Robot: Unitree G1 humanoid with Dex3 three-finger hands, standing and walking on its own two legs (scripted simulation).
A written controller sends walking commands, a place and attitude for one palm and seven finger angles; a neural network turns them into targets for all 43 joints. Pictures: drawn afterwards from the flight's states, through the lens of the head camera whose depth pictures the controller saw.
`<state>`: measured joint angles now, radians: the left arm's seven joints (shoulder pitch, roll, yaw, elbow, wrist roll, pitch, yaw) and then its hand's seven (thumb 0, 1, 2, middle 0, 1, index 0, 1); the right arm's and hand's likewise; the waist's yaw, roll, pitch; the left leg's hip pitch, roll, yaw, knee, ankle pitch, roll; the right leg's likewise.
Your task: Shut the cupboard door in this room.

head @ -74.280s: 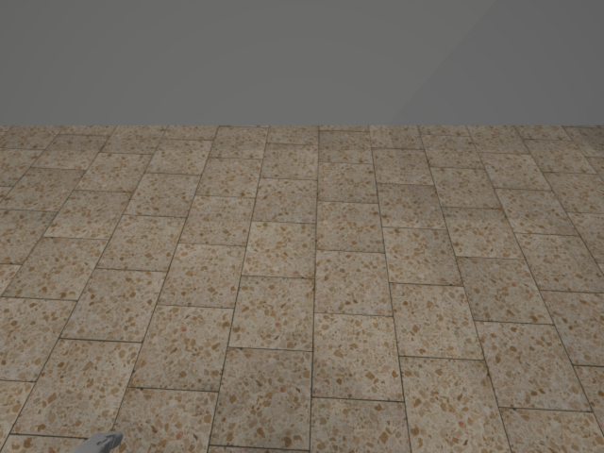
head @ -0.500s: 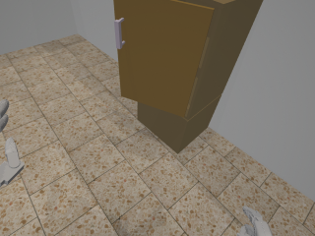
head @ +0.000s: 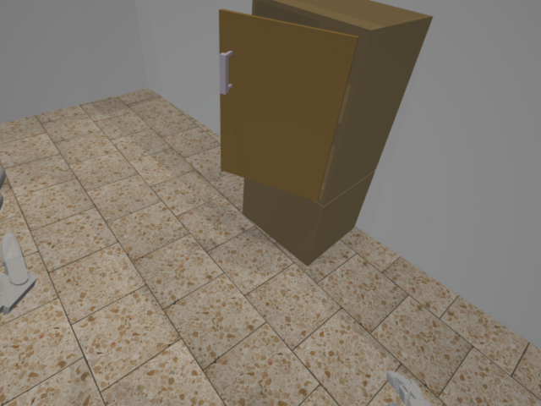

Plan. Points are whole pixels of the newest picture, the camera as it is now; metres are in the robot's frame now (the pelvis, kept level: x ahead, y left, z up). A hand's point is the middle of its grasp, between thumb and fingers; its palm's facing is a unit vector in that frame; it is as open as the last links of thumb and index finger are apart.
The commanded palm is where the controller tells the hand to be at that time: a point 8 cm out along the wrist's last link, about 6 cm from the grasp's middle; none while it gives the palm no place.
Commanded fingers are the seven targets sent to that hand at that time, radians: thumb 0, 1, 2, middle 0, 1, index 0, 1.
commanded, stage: stop stepping back and stand still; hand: left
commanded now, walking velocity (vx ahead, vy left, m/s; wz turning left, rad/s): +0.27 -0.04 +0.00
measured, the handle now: (226, 72) +1.08 +0.15 +0.08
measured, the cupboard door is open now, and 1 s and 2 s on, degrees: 24 24 24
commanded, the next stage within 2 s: let the arm hang, fingers relaxed in 0.78 s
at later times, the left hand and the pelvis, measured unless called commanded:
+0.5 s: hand out of the picture +0.17 +0.30 +0.19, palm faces +0.50 -0.77 -0.39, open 7.4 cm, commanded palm +0.11 +0.34 +0.19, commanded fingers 0.00 0.90 0.90 -0.20 -0.30 -0.20 -0.30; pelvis -0.03 +0.03 +0.00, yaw +2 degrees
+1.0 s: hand (44, 347) +0.20 +0.31 +0.02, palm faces +0.21 -0.87 -0.45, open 7.4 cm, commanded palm none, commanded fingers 0.00 0.90 0.90 -0.20 -0.30 -0.20 -0.30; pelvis +0.00 +0.05 +0.00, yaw +2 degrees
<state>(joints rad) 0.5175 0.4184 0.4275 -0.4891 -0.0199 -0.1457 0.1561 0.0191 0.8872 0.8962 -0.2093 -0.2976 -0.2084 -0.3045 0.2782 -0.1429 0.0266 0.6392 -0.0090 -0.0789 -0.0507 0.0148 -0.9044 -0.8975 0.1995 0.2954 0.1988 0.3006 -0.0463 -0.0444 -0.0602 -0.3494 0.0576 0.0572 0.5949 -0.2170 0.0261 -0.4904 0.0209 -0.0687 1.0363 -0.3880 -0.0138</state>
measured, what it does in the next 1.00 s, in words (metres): steps on the spot: right foot, then left foot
